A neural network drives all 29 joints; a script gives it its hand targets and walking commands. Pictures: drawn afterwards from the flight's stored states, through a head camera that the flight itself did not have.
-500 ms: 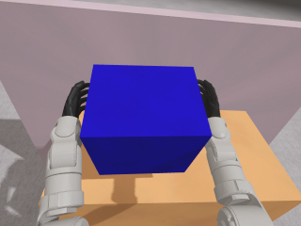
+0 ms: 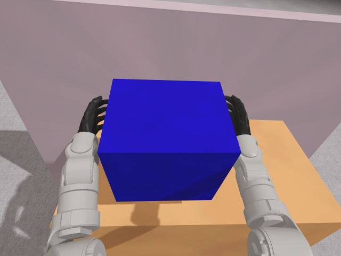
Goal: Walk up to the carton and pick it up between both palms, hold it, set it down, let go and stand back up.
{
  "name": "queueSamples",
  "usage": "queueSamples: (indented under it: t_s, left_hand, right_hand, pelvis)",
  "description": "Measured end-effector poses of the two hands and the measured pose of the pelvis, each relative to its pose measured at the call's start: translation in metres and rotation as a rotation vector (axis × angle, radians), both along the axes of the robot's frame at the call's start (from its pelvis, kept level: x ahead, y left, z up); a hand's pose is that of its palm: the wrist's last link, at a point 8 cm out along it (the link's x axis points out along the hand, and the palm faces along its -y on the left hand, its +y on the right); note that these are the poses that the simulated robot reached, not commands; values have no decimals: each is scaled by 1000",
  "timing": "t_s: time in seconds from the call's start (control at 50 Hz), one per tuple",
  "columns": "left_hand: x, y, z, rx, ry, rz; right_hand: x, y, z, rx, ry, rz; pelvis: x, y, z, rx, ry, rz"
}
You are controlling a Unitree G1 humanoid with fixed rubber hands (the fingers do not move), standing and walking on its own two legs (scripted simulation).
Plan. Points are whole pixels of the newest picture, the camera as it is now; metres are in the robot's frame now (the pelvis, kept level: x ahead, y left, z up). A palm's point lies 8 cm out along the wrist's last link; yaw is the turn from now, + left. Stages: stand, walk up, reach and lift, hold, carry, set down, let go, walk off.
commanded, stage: set down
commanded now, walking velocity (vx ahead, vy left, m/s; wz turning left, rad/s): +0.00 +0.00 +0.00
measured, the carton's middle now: (166, 144) +0.38 -0.01 +0.09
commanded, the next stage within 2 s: none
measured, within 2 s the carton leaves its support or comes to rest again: neither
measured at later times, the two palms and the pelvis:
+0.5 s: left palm (92, 130) +0.40 +0.18 +0.10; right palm (230, 121) +0.41 -0.17 +0.13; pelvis +0.02 +0.00 +0.00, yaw -1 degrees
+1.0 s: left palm (98, 132) +0.42 +0.17 +0.08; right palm (229, 124) +0.43 -0.18 +0.11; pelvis +0.01 +0.00 +0.00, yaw -2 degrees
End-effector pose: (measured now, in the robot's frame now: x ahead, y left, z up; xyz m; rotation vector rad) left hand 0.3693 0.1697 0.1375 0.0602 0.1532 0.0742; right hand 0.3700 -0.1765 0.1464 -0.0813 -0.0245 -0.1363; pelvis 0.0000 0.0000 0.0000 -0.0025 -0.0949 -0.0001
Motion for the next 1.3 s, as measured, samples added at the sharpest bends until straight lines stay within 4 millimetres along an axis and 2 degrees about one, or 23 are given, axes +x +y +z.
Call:
queueSamples:
  t_s: [0.1,0.22,0.44,0.62,0.74,0.86,1.1,1.3]
  left_hand:
    - [3,-7,-11,-9,29,-3]
    - [9,-6,-14,-24,25,16]
    - [29,6,-27,-46,34,25]
    - [44,0,-45,-19,69,17]
    - [51,-12,-47,-10,67,12]
    - [54,-14,-49,-39,65,20]
    - [44,3,-55,-55,82,43]
    - [54,-10,-41,-58,91,13]
  right_hand:
    - [0,-8,-10,5,26,-2]
    - [12,-6,-6,-4,20,24]
    - [38,7,-6,-13,34,39]
    - [46,0,-33,8,88,20]
    - [49,-12,-45,17,101,13]
    - [54,-14,-41,-13,100,16]
    - [53,4,-38,18,120,37]
    - [47,-10,-34,39,145,9]
  pelvis:
    - [-6,-1,1,3,24,-16]
    - [-7,-6,1,7,51,-22]
    - [9,-7,1,8,76,-15]
    - [23,0,-1,1,108,-30]
    - [26,0,-1,-3,158,-45]
    - [22,-3,-1,2,175,-37]
    - [10,-1,-1,5,198,-36]
    - [5,2,-1,6,202,-42]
